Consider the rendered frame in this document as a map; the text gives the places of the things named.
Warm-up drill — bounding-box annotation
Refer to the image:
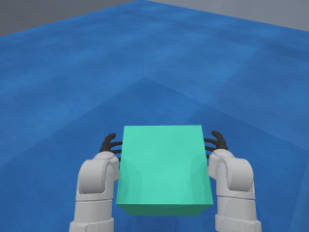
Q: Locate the left robot hand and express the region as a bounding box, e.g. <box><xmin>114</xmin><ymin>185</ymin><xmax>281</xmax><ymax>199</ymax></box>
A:
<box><xmin>99</xmin><ymin>132</ymin><xmax>123</xmax><ymax>169</ymax></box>

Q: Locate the carton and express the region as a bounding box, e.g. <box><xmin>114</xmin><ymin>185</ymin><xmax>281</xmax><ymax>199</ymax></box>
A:
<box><xmin>116</xmin><ymin>125</ymin><xmax>213</xmax><ymax>217</ymax></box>

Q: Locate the right robot forearm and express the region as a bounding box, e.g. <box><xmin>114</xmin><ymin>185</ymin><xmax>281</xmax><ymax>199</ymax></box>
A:
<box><xmin>207</xmin><ymin>149</ymin><xmax>262</xmax><ymax>232</ymax></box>

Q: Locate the right robot hand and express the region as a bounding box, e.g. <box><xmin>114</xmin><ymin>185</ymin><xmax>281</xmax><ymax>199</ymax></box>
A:
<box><xmin>204</xmin><ymin>130</ymin><xmax>228</xmax><ymax>166</ymax></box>

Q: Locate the left robot forearm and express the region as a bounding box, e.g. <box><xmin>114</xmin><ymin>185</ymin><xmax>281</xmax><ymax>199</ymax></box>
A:
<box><xmin>69</xmin><ymin>151</ymin><xmax>120</xmax><ymax>232</ymax></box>

